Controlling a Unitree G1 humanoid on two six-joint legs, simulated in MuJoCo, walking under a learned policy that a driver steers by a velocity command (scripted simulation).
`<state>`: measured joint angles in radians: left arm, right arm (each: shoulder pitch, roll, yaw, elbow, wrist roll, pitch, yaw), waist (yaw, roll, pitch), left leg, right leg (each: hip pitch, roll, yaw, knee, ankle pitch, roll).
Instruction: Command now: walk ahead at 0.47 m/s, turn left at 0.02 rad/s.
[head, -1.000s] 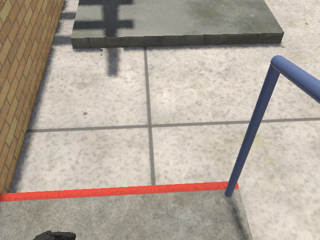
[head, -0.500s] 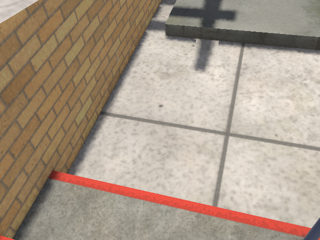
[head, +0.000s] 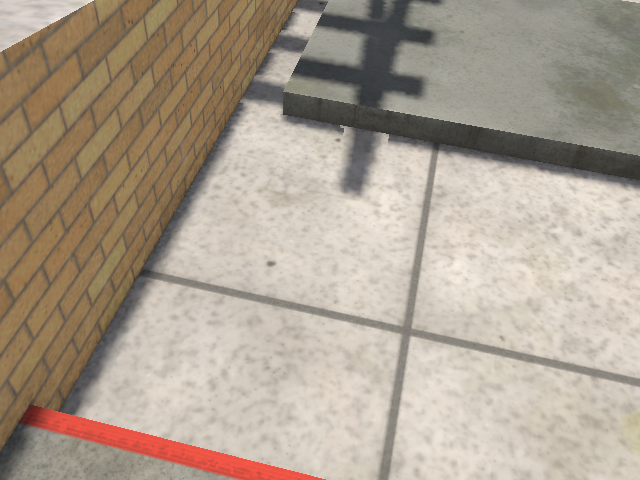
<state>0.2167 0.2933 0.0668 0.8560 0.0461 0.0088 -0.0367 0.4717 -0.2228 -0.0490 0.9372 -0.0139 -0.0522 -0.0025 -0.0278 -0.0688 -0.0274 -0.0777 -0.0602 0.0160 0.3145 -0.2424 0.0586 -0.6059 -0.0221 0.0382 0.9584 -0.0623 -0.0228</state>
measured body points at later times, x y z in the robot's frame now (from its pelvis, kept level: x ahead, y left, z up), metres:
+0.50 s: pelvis +0.28 -0.11 -0.18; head +0.31 -0.15 +0.27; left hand +0.45 +0.11 -0.29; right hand +0.18 -0.36 -0.33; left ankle +0.08 +0.06 -0.63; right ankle +0.35 -0.20 -0.90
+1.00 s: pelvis +0.54 -0.11 -0.19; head +0.56 -0.10 +0.26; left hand +0.40 +0.13 -0.33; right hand +0.77 -0.35 -0.29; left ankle +0.69 +0.03 -0.88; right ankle +0.35 -0.20 -0.90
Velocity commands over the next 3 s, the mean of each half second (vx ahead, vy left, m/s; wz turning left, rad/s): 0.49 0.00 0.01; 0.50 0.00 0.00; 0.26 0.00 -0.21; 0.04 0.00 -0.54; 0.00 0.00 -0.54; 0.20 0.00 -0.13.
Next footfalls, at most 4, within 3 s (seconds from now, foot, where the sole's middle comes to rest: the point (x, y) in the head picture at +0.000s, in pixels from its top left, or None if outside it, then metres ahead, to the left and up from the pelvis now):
0.42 right None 0.39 -0.21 -0.94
1.16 left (280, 412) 0.87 0.05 -1.09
1.60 right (355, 396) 0.92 -0.16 -1.09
2.14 left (290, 390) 0.94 0.03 -1.09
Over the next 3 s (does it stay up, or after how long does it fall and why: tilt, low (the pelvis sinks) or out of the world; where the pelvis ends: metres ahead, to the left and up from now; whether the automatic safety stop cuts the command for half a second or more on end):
stays up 0.93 -0.07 -0.32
